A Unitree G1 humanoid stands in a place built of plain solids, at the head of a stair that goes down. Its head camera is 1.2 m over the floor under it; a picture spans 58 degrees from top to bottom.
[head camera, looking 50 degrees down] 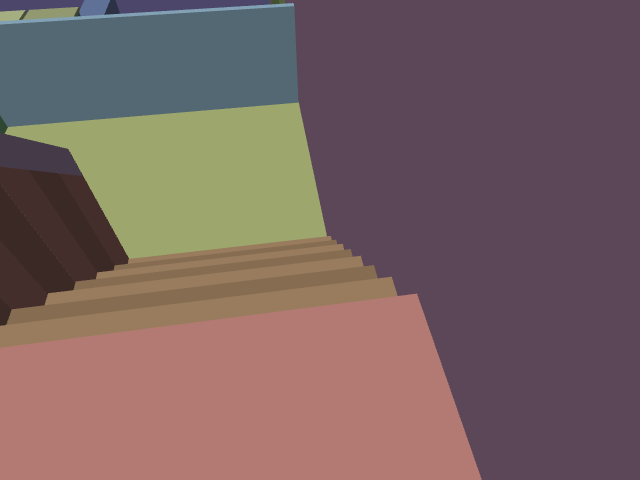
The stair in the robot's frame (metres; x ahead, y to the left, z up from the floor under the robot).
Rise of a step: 0.21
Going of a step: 0.22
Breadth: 1.60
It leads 9 degrees to the left of straight ahead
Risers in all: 8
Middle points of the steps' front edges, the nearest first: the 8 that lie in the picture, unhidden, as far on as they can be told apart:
0.66 0.47 0.00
0.88 0.51 -0.21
1.10 0.54 -0.42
1.31 0.57 -0.64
1.53 0.61 -0.85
1.75 0.64 -1.06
1.97 0.67 -1.28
2.18 0.70 -1.49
